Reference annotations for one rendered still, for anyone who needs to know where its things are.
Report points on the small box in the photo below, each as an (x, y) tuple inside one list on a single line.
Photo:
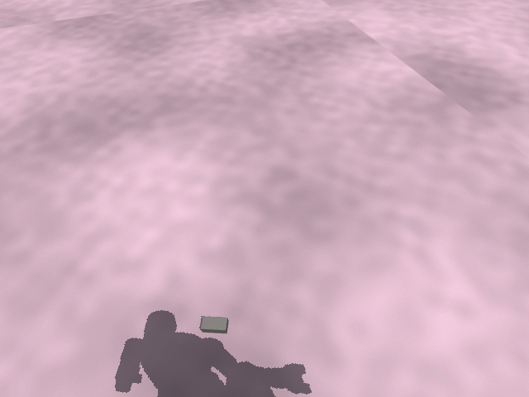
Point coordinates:
[(214, 324)]

